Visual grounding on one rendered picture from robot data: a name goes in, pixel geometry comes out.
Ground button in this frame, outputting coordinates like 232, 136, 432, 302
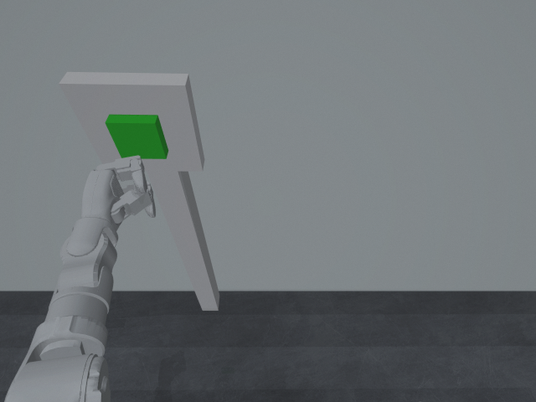
106, 115, 168, 159

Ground robot left forearm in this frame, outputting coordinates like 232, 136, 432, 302
4, 217, 118, 402

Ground left robot hand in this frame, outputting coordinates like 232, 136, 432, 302
81, 155, 156, 231

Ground robot left upper arm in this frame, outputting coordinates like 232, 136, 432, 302
9, 353, 111, 402

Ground panel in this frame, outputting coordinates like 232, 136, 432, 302
59, 72, 219, 311

